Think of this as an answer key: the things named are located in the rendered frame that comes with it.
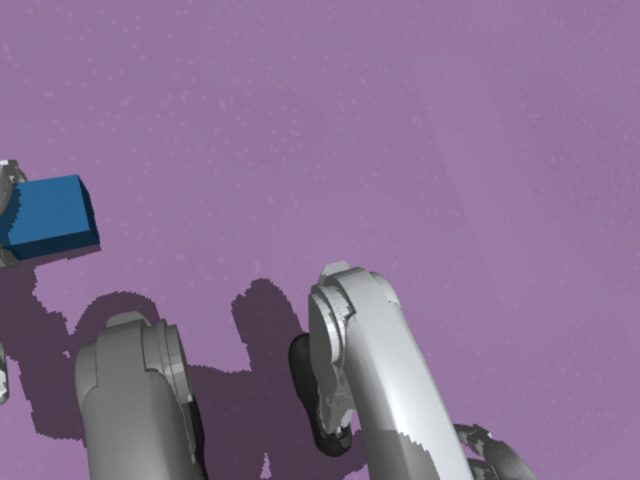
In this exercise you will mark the right robot foot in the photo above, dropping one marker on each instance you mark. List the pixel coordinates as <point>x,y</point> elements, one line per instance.
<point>306,387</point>

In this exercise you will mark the left robot foot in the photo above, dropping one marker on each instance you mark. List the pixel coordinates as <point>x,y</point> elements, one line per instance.
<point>199,439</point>

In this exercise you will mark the right robot hand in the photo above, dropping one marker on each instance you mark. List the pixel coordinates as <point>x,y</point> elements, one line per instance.
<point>502,462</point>

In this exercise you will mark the left robot hand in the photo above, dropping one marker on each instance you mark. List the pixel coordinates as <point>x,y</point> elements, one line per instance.
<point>10,174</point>

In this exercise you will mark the carton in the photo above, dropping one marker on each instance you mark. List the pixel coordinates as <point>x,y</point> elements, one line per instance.
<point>48,216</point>

